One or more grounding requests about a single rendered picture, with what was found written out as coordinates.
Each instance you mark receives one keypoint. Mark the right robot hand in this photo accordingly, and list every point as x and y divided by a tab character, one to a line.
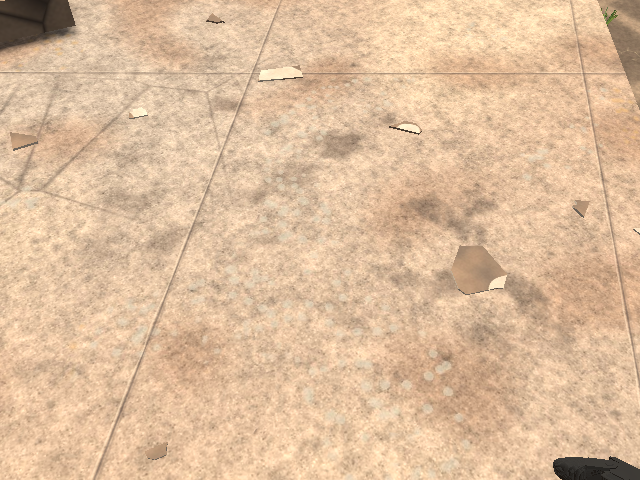
579	468

